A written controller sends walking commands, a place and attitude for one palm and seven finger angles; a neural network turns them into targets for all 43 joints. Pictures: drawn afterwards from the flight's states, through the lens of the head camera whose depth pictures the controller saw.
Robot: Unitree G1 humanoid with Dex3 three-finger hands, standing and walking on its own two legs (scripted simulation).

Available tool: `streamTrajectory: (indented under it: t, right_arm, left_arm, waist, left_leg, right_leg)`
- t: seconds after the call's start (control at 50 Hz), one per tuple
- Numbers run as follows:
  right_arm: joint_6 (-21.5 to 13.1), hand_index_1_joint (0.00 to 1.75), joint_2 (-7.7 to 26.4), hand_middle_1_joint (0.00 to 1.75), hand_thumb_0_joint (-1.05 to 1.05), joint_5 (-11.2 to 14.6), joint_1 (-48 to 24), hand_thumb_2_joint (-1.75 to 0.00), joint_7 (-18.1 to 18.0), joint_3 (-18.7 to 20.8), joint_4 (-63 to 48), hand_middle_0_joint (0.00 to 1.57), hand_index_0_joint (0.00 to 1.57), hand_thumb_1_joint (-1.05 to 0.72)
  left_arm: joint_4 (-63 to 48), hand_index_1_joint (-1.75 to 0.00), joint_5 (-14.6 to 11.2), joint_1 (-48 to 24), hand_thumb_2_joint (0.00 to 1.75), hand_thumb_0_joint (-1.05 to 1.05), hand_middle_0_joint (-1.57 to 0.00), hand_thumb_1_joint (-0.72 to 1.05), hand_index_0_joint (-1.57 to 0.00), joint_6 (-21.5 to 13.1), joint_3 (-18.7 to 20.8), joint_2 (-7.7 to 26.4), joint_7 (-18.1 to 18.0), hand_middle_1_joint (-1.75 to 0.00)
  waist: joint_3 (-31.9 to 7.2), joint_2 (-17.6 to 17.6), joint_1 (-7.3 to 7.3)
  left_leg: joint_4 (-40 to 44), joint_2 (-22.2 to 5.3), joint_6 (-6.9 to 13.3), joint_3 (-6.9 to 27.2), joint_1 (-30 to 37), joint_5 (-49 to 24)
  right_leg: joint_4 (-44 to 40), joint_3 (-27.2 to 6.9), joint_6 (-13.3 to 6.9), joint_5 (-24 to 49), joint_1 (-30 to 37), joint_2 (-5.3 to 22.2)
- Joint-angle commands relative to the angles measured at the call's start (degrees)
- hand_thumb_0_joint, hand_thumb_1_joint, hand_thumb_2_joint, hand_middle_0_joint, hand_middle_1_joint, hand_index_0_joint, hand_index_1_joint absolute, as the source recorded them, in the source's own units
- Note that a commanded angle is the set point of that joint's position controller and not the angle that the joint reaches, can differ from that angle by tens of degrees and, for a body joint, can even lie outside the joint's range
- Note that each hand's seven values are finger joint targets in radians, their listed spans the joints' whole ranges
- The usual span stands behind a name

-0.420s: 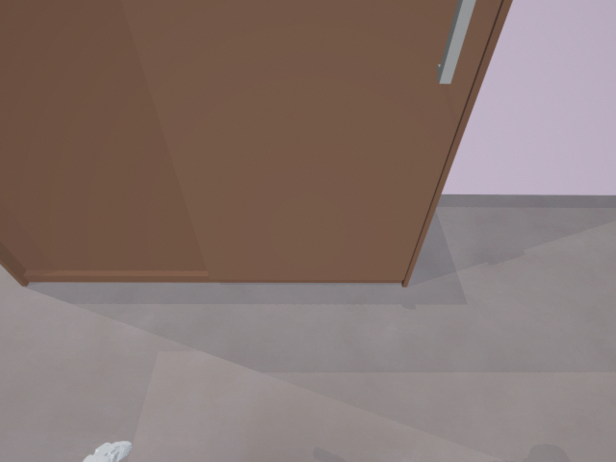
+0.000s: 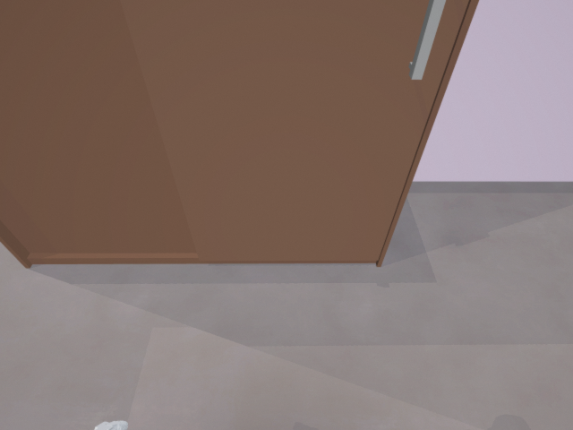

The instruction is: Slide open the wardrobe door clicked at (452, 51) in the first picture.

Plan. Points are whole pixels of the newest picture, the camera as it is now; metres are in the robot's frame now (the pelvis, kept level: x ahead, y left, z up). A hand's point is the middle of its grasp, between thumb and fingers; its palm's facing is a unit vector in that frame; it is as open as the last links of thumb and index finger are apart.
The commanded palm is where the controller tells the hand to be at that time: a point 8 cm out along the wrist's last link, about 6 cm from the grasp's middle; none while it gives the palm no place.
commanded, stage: stand and wait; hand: right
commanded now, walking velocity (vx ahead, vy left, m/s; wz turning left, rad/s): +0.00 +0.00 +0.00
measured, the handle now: (430, 10) +0.88 -0.26 +0.23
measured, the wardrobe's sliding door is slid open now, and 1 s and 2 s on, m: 0.00 0.00 0.00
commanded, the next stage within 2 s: look at it before walking up in 0.40 s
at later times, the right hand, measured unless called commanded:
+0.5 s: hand out of the picture +0.07 -0.23 -0.15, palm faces -0.03 +0.94 -0.35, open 7.4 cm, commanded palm none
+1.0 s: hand out of the picture +0.06 -0.23 -0.15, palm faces -0.04 +0.94 -0.33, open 7.4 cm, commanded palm none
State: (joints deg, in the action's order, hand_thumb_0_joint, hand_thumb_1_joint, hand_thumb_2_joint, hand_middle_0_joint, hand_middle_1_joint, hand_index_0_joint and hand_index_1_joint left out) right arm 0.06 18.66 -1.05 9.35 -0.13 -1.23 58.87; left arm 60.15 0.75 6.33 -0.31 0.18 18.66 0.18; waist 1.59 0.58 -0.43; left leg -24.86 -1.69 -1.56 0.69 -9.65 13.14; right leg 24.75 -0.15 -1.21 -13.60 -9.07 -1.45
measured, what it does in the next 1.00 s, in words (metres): stands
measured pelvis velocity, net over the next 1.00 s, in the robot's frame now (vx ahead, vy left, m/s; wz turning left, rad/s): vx -0.01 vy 0.01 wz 0.00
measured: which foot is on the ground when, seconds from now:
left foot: down 0.00-1.00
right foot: down 0.00-1.00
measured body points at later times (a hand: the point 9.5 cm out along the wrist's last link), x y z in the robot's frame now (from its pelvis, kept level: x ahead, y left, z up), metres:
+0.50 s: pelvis -0.01 +0.01 +0.00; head -0.01 +0.02 +0.45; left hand +0.06 +0.31 -0.13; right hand +0.07 -0.28 -0.12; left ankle +0.00 +0.14 -0.74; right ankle +0.00 -0.11 -0.74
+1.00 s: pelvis -0.01 +0.01 +0.00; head +0.00 +0.01 +0.45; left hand +0.07 +0.31 -0.13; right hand +0.06 -0.28 -0.13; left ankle +0.00 +0.14 -0.74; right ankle +0.00 -0.11 -0.74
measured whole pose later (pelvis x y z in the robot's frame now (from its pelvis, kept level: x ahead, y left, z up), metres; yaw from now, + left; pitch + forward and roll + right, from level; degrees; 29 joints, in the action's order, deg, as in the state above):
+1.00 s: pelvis -0.01 +0.01 +0.00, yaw +0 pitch -2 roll +0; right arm -0.5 19.3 -0.9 8.6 -0.1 -0.9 61.7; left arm 63.9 0.5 7.1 -0.4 -0.1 19.3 0.1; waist 2.1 0.3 -0.2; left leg -20.9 -0.4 -0.4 0.1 -8.4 10.6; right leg 21.1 -0.8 0.1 -11.1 -8.0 -0.1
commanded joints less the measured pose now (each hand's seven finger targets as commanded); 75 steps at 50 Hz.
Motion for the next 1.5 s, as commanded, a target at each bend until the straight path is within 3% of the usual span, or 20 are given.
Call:
streamTrajectory:
  t: [0.0,0.52,1.12,1.16,1.2,1.24,1.26,1.28,1.3,1.32,1.36,1.38,1.4,1.42,1.44,1.46,1.48]
  right_arm:
    - [-1.48,0.3,12.05,0.3,0.0,0.36,-3.05,-0.9,-0.77,3.11,-3.76,0.2,0.2,-0.9]
    - [-1.72,0.3,12.56,0.3,0.0,0.39,-3.84,-0.9,-0.7,3.07,-1.47,0.2,0.2,-0.9]
    - [-1.63,0.3,12.26,0.3,0.0,0.38,-3.18,-0.9,-0.61,2.93,-0.74,0.2,0.2,-0.9]
    - [-0.91,0.3,7.23,0.3,0.0,0.33,0.29,-0.9,-0.87,2.01,0.5,0.2,0.2,-0.9]
    - [-0.02,0.3,6.43,0.3,0.0,-0.02,3.31,-0.9,-0.7,2.11,1.01,0.2,0.2,-0.9]
    - [0.3,0.3,8.42,0.3,0.0,-0.27,5.91,-0.9,-0.49,3.25,0.62,0.2,0.2,-0.9]
    - [0.24,0.3,9.55,0.3,0.0,-0.32,7.74,-0.9,-0.61,3.97,0.2,0.2,0.2,-0.9]
    - [-0.07,0.3,9.77,0.3,0.0,-0.35,8.31,-0.9,-0.73,4.64,-0.34,0.2,0.2,-0.9]
    - [-0.61,0.3,9.62,0.3,0.0,-0.42,8.55,-0.9,-0.83,5.1,-0.86,0.2,0.2,-0.9]
    - [-1.11,0.3,9.43,0.3,0.0,-0.6,8.37,-0.9,-0.82,5.43,-1.29,0.2,0.2,-0.9]
    - [-1.52,0.3,8.4,0.3,0.0,-0.69,7.45,-0.9,-0.63,5.62,-2.02,0.2,0.2,-0.9]
    - [-1.45,0.3,7.75,0.3,0.0,-0.54,6.58,-0.9,-0.54,5.74,-2.34,0.2,0.2,-0.9]
    - [-1.13,0.3,6.26,0.3,0.0,-0.39,6.31,-0.9,-0.44,5.57,-2.65,0.2,0.2,-0.9]
    - [-0.67,0.3,3.06,0.3,0.0,-0.26,6.48,-0.9,-0.24,5.1,-3.09,0.2,0.2,-0.9]
    - [-0.44,0.3,-1.5,0.3,0.0,0.0,6.35,-0.9,0.13,4.23,-4.88,0.2,0.2,-0.9]
    - [-0.95,0.3,-1.99,0.3,0.0,-0.34,2.53,-0.9,-0.24,3.95,-6.87,0.2,0.2,-0.9]
    - [-1.41,0.3,-1.87,0.3,0.0,-0.55,0.75,-0.9,-0.15,4.17,-6.62,0.2,0.2,-0.9]
  left_arm:
    - [-3.54,-0.3,-0.26,-3.23,0.9,0.0,-0.2,0.9,-0.2,-1.67,2.35,11.98,-0.79,-0.3]
    - [-0.32,-0.3,-0.31,-1.66,0.9,0.0,-0.2,0.9,-0.2,-1.54,1.91,12.38,-0.67,-0.3]
    - [-0.07,-0.3,-0.45,-2.03,0.9,0.0,-0.2,0.9,-0.2,-1.68,1.8,12.62,-0.88,-0.3]
    - [1.02,-0.3,-0.14,0.87,0.9,0.0,-0.2,0.9,-0.2,-0.84,0.54,7.13,-0.57,-0.3]
    - [1.25,-0.3,0.42,3.63,0.9,0.0,-0.2,0.9,-0.2,0.13,0.19,4.85,-0.29,-0.3]
    - [0.28,-0.3,0.64,5.3,0.9,0.0,-0.2,0.9,-0.2,0.52,0.33,4.09,-0.16,-0.3]
    - [-0.34,-0.3,0.7,5.68,0.9,0.0,-0.2,0.9,-0.2,0.57,0.69,3.92,-0.18,-0.3]
    - [-1.15,-0.3,0.72,5.84,0.9,0.0,-0.2,0.9,-0.2,0.38,1.22,4.0,-0.11,-0.3]
    - [-2.1,-0.3,0.59,5.82,0.9,0.0,-0.2,0.9,-0.2,0.04,1.65,4.17,0.08,-0.3]
    - [-2.88,-0.3,0.4,6.34,0.9,0.0,-0.2,0.9,-0.2,-0.41,1.84,3.29,0.38,-0.3]
    - [-3.16,-0.3,0.16,8.71,0.9,0.0,-0.2,0.9,-0.2,-0.82,2.01,1.31,0.88,-0.3]
    - [-2.57,-0.3,0.08,12.16,0.9,0.0,-0.2,0.9,-0.2,-1.11,1.92,0.04,0.88,-0.3]
    - [-1.4,-0.3,0.01,15.99,0.9,0.0,-0.2,0.9,-0.2,-1.36,2.01,0.03,0.6,-0.3]
    - [-0.14,-0.3,0.17,21.02,0.9,0.0,-0.2,0.9,-0.2,-1.72,2.63,1.95,0.14,-0.3]
    - [0.77,-0.3,0.89,25.99,0.9,0.0,-0.2,0.9,-0.2,-1.89,3.96,6.95,-0.42,-0.3]
    - [1.0,-0.3,0.67,28.32,0.9,0.0,-0.2,0.9,-0.2,-1.88,3.95,6.82,-0.75,-0.3]
    - [0.98,-0.3,0.56,26.74,0.9,0.0,-0.2,0.9,-0.2,-2.0,3.31,4.37,-1.09,-0.3]
  waist:
    - [-2.95,-0.95,0.42]
    - [-1.51,0.79,0.47]
    - [-2.34,-0.79,0.29]
    - [-3.65,-0.13,-0.02]
    - [0.36,2.25,-0.45]
    - [3.51,7.94,-1.2]
    - [4.04,11.23,-2.03]
    - [4.53,11.8,-2.17]
    - [5.04,9.55,-1.95]
    - [4.38,7.68,-1.39]
    - [3.86,6.48,0.13]
    - [2.76,6.55,1.63]
    - [2.68,4.39,2.85]
    - [2.11,-3.86,4.51]
    - [3.17,-18.32,5.8]
    - [4.65,-17.98,6.27]
    - [6.2,-9.76,5.69]
  left_leg:
    - [4.4,-4.94,3.0,4.67,1.01,-5.93]
    - [7.56,-5.08,3.21,6.02,0.26,-3.04]
    - [7.71,-4.96,2.85,4.82,2.08,-6.41]
    - [7.87,-5.42,2.21,4.73,2.77,-0.28]
    - [10.09,-6.5,3.11,8.07,0.61,13.73]
    - [14.48,-10.93,6.03,14.72,0.69,24.13]
    - [16.97,-14.49,8.1,18.73,1.5,27.57]
    - [17.85,-17.36,10.39,21.22,1.5,26.93]
    - [17.34,-18.95,12.09,21.7,1.38,24.13]
    - [15.92,-19.15,12.51,19.58,1.9,20.25]
    - [12.66,-16.78,11.12,13.21,-1.74,15.07]
    - [9.85,-14.59,9.55,9.4,-5.15,14.45]
    - [5.5,-11.03,7.7,5.38,-10.72,15.2]
    - [-4.87,-5.75,5.26,0.83,-16.68,15.79]
    - [-22.08,1.37,2.04,-7.63,-25.48,19.29]
    - [-32.78,0.54,2.7,-3.62,-30.74,21.25]
    - [-39.46,-2.15,3.54,-1.34,-32.84,17.08]
  right_leg:
    - [-5.57,-5.84,-1.06,7.0,-0.64,7.33]
    - [-7.31,-6.1,-0.38,5.4,-0.29,7.53]
    - [-8.21,-6.45,-0.28,8.21,1.0,8.07]
    - [-6.47,-5.2,0.27,3.73,0.7,7.07]
    - [-3.68,-3.13,0.77,-7.21,-4.47,4.64]
    - [3.18,-0.11,1.1,-11.77,-11.6,2.05]
    - [8.95,1.37,1.19,-11.73,-14.55,1.82]
    - [13.79,1.24,1.08,-11.52,-16.56,2.93]
    - [16.53,0.51,0.89,-11.37,-17.96,4.3]
    - [16.5,0.44,0.78,-11.65,-18.25,5.1]
    - [10.56,2.4,0.74,-9.77,-11.9,4.79]
    - [5.16,4.24,0.81,-6.13,-5.51,3.8]
    - [1.43,5.16,0.82,-4.49,2.13,2.62]
    - [-3.89,-1.99,-0.53,-9.95,7.7,6.1]
    - [-12.88,-19.2,-5.29,-19.5,9.52,18.18]
    - [-17.19,-27.64,-9.73,-21.68,7.92,22.77]
    - [-17.06,-27.18,-11.17,-18.78,6.78,22.93]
